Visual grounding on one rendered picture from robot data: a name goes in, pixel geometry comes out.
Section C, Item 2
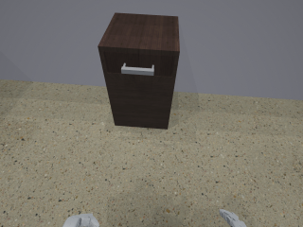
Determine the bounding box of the right robot hand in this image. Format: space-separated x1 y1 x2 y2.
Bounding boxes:
219 209 246 227

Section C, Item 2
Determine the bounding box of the cabinet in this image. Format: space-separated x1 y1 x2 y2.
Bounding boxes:
98 12 180 130

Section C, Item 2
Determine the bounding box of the handle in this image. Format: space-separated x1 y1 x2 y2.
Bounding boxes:
121 62 154 76

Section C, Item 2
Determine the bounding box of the drawer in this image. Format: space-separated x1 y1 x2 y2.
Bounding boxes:
103 51 174 77

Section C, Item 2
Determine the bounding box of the left robot hand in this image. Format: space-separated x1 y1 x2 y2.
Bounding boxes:
62 213 99 227

